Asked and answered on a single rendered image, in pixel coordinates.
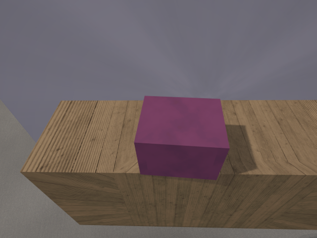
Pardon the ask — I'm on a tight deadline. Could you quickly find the pedestal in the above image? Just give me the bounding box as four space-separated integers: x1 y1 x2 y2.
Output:
20 100 317 230

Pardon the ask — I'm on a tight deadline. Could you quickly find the carton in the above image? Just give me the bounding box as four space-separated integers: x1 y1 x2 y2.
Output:
134 96 230 180

